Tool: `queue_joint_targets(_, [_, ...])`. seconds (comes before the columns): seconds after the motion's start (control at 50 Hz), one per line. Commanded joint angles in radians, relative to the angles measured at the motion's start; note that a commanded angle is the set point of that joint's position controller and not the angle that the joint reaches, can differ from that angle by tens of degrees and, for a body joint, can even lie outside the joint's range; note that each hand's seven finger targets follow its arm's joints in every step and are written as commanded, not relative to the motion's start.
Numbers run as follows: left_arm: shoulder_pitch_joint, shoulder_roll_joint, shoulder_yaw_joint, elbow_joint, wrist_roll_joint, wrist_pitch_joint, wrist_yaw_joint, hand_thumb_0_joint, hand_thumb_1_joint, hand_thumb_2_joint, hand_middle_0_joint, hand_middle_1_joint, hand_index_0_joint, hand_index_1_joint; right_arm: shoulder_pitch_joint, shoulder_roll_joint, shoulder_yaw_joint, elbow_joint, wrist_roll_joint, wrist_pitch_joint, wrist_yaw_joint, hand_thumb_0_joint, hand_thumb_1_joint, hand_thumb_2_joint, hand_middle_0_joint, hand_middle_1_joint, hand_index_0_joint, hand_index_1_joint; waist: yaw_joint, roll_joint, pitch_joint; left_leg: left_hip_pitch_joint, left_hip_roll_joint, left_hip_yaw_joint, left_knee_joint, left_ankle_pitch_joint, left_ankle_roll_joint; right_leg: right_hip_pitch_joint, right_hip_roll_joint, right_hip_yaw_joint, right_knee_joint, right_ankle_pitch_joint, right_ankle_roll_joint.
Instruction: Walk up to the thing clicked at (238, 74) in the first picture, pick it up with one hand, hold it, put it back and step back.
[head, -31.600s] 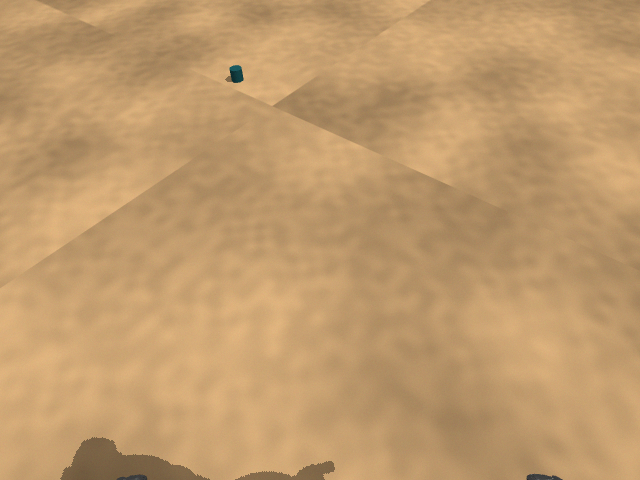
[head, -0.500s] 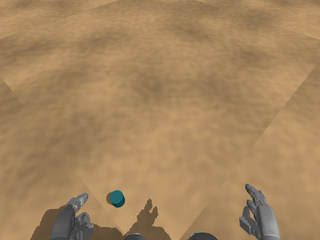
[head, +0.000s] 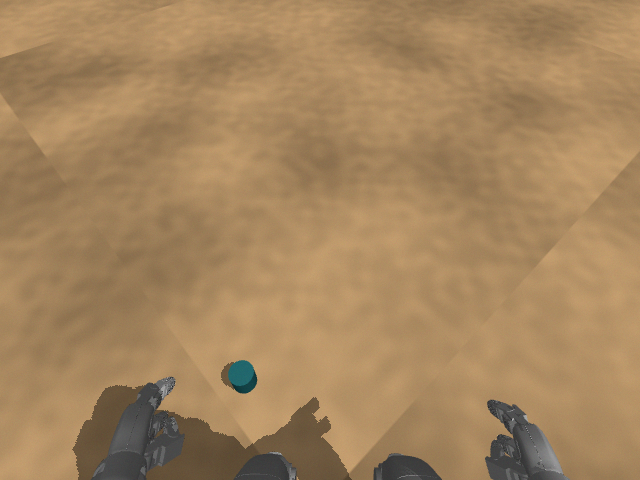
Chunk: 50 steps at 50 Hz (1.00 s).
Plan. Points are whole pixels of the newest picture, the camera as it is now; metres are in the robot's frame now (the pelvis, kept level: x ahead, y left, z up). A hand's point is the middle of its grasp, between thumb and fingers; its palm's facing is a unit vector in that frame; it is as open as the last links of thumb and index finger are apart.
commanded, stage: stand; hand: left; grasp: from above
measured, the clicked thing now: (243, 377) +0.45 +0.25 -0.69
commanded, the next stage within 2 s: none
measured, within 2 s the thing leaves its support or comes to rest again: neither
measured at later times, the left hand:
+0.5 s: hand out of the picture +0.05 +0.24 -0.12, palm faces +0.04 -0.95 -0.32, open 7.3 cm
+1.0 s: hand out of the picture +0.05 +0.23 -0.11, palm faces +0.03 -0.94 -0.33, open 7.3 cm
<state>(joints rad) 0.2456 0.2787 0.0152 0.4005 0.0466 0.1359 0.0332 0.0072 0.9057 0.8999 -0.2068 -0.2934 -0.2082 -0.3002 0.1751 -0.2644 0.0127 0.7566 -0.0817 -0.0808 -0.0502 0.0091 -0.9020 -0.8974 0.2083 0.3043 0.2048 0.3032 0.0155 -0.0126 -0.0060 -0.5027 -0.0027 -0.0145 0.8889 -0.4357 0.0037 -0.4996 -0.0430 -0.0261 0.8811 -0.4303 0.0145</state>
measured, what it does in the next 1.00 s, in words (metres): rises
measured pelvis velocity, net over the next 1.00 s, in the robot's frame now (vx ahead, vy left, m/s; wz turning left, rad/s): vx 0.00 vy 0.00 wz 0.00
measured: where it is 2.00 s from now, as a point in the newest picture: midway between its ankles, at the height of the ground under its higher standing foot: outside the picture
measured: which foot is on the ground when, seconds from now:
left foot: down 0.00-1.00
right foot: down 0.00-1.00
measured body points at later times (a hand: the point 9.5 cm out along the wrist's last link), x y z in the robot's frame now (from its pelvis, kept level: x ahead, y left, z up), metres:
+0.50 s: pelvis +0.00 +0.01 +0.04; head -0.01 +0.01 +0.49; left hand +0.05 +0.29 -0.09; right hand +0.07 -0.26 -0.10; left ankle +0.02 +0.12 -0.70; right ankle +0.02 -0.13 -0.70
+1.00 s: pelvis +0.00 +0.00 +0.05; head -0.01 -0.01 +0.50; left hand +0.04 +0.28 -0.09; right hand +0.05 -0.29 -0.09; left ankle +0.02 +0.12 -0.70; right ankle +0.02 -0.13 -0.70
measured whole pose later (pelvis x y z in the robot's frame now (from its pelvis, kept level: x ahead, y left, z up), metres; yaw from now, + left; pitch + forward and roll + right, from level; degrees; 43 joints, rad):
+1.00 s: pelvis +0.00 +0.00 +0.05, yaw +0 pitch -5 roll +0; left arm 0.16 0.29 0.03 1.15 0.02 0.00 0.02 0.00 0.91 0.90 -0.21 -0.30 -0.21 -0.30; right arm 0.16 -0.31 -0.02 1.13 -0.03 0.00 -0.01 0.00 -0.91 -0.90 0.20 0.30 0.20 0.30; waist 0.00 0.02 0.06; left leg -0.11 0.00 -0.01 0.37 -0.18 -0.01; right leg -0.11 -0.03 -0.04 0.37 -0.18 0.02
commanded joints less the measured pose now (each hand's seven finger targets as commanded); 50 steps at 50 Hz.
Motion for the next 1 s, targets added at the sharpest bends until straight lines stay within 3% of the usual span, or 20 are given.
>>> queue_joint_targets(0.0, [-0.025,0.155,0.077,0.075,0.002,-0.102,0.007,0.0,0.899,0.9,-0.2,-0.3,-0.2,-0.3,-0.032,-0.173,-0.094,-0.054,0.033,-0.002,0.025,0.0,-0.9,-0.9,0.2,0.3,0.2,0.3,0.02,-0.012,-0.133,0.139,0.031,-0.064,-0.198,0.265,0.054,0.155,-0.052,0.105,-0.214,0.219,-0.064])
queue_joint_targets(0.08, [-0.06,0.15,0.073,0.219,0.002,-0.128,0.009,0.0,0.899,0.9,-0.2,-0.3,-0.2,-0.3,-0.045,-0.175,-0.096,0.014,0.025,0.016,0.03,0.0,-0.9,-0.9,0.2,0.3,0.2,0.3,0.014,0.036,-0.093,0.18,0.055,-0.094,-0.285,0.244,0.057,0.182,-0.041,0.077,-0.253,0.207,-0.045])
queue_joint_targets(0.1, [-0.067,0.147,0.072,0.247,0.002,-0.132,0.008,0.0,0.899,0.9,-0.2,-0.3,-0.2,-0.3,-0.046,-0.177,-0.096,0.026,0.024,0.022,0.029,0.0,-0.9,-0.9,0.2,0.3,0.2,0.3,0.013,0.057,-0.067,0.158,0.063,-0.105,-0.325,0.196,0.057,0.196,-0.036,0.071,-0.276,0.184,-0.038])
queue_joint_targets(0.12, [-0.061,0.154,0.074,0.279,0.003,-0.138,0.009,0.0,0.899,0.9,-0.2,-0.3,-0.2,-0.3,-0.055,-0.173,-0.099,0.039,0.027,0.025,0.03,0.0,-0.9,-0.9,0.2,0.3,0.2,0.3,0.017,0.031,-0.07,0.186,0.059,-0.099,-0.311,0.234,0.056,0.21,-0.046,0.076,-0.292,0.224,-0.043])
queue_joint_targets(0.18, [-0.077,0.162,0.071,0.357,-0.002,-0.147,0.008,0.0,0.899,0.9,-0.2,-0.3,-0.2,-0.3,-0.037,-0.178,-0.096,0.082,0.033,0.037,0.025,0.0,-0.9,-0.9,0.2,0.3,0.2,0.3,0.002,0.012,-0.019,0.206,0.058,-0.095,-0.368,0.214,0.049,0.224,-0.05,0.089,-0.363,0.22,-0.042])
queue_joint_targets(0.22, [-0.066,0.171,0.071,0.407,-0.006,-0.155,0.01,0.0,0.899,0.9,-0.2,-0.3,-0.2,-0.3,-0.026,-0.181,-0.097,0.116,0.037,0.04,0.023,0.0,-0.9,-0.9,0.2,0.3,0.2,0.3,-0.002,0.001,-0.043,0.28,0.06,-0.087,-0.365,0.302,0.044,0.247,-0.063,0.093,-0.385,0.297,-0.046])
queue_joint_targets(0.3, [-0.069,0.162,0.063,0.487,-0.016,-0.15,0.014,0.0,0.899,0.9,-0.2,-0.3,-0.2,-0.3,-0.029,-0.196,-0.091,0.167,0.041,0.047,0.016,0.0,-0.9,-0.9,0.2,0.3,0.2,0.3,0.004,0.045,-0.002,0.282,0.084,-0.113,-0.464,0.292,0.04,0.307,-0.055,0.078,-0.429,0.28,-0.035])
queue_joint_targets(0.38, [-0.066,0.162,0.057,0.556,-0.016,-0.144,0.011,0.0,0.899,0.9,-0.2,-0.3,-0.2,-0.3,-0.041,-0.207,-0.088,0.205,0.045,0.053,0.014,0.0,-0.9,-0.9,0.2,0.3,0.2,0.3,0.006,0.065,0.056,0.261,0.093,-0.132,-0.562,0.168,0.034,0.333,-0.045,0.065,-0.473,0.226,-0.025])
queue_joint_targets(0.44, [-0.073,0.178,0.059,0.593,-0.013,-0.149,0.01,0.0,0.899,0.9,-0.2,-0.3,-0.2,-0.3,-0.037,-0.207,-0.087,0.225,0.051,0.053,0.014,0.0,-0.9,-0.9,0.2,0.3,0.2,0.3,0.001,0.032,0.041,0.297,0.09,-0.12,-0.572,0.228,0.028,0.365,-0.059,0.074,-0.499,0.258,-0.026])
queue_joint_targets(0.58, [-0.079,0.184,0.053,0.652,-0.013,-0.149,0.006,0.0,0.899,0.9,-0.2,-0.3,-0.2,-0.3,-0.046,-0.208,-0.083,0.265,0.052,0.061,0.02,0.0,-0.9,-0.9,0.2,0.3,0.2,0.3,0.003,0.024,0.086,0.289,0.089,-0.125,-0.618,0.127,0.024,0.354,-0.055,0.073,-0.551,0.203,-0.017])
queue_joint_targets(0.68, [-0.091,0.19,0.05,0.67,-0.014,-0.153,0.006,0.0,0.899,0.9,-0.2,-0.3,-0.2,-0.3,-0.048,-0.21,-0.08,0.282,0.054,0.063,0.023,0.0,-0.9,-0.9,0.2,0.3,0.2,0.3,-0.001,0.006,0.072,0.33,0.084,-0.108,-0.604,0.181,0.02,0.353,-0.067,0.087,-0.587,0.186,-0.017])
queue_joint_targets(0.76, [-0.105,0.203,0.05,0.68,-0.017,-0.158,0.006,0.0,0.899,0.9,-0.2,-0.3,-0.2,-0.3,-0.047,-0.212,-0.076,0.294,0.056,0.059,0.024,0.0,-0.9,-0.9,0.2,0.3,0.2,0.3,-0.007,-0.005,0.045,0.382,0.092,-0.1,-0.593,0.267,0.02,0.351,-0.08,0.097,-0.599,0.241,-0.021])
queue_joint_targets(0.8, [-0.112,0.203,0.051,0.687,-0.02,-0.156,0.007,0.0,0.899,0.9,-0.2,-0.3,-0.2,-0.3,-0.046,-0.21,-0.071,0.302,0.055,0.062,0.024,0.0,-0.9,-0.9,0.2,0.3,0.2,0.3,-0.008,0.019,0.066,0.345,0.093,-0.101,-0.603,0.228,0.022,0.37,-0.075,0.092,-0.597,0.239,-0.017])
queue_joint_targets(0.86, [-0.103,0.201,0.046,0.699,-0.022,-0.157,0.004,0.0,0.899,0.9,-0.2,-0.3,-0.2,-0.3,-0.051,-0.215,-0.069,0.309,0.059,0.062,0.025,0.0,-0.9,-0.9,0.2,0.3,0.2,0.3,-0.003,-0.003,0.061,0.368,0.096,-0.098,-0.604,0.261,0.02,0.366,-0.075,0.093,-0.61,0.234,-0.017])
queue_joint_targets(0.92, [-0.121,0.212,0.048,0.698,-0.023,-0.154,0.001,0.0,0.899,0.9,-0.2,-0.3,-0.2,-0.3,-0.045,-0.215,-0.065,0.315,0.057,0.066,0.026,0.0,-0.9,-0.9,0.2,0.3,0.2,0.3,-0.007,0.006,0.094,0.329,0.091,-0.092,-0.612,0.189,0.016,0.349,-0.072,0.101,-0.621,0.166,-0.017])
queue_joint_targets(0.98, [-0.11,0.205,0.046,0.705,-0.024,-0.153,-0.001,0.0,0.899,0.9,-0.2,-0.3,-0.2,-0.3,-0.048,-0.211,-0.062,0.32,0.06,0.068,0.028,0.0,-0.9,-0.9,0.2,0.3,0.2,0.3,-0.005,0.022,0.074,0.337,0.094,-0.091,-0.609,0.193,0.021,0.363,-0.074,0.102,-0.622,0.183,-0.022])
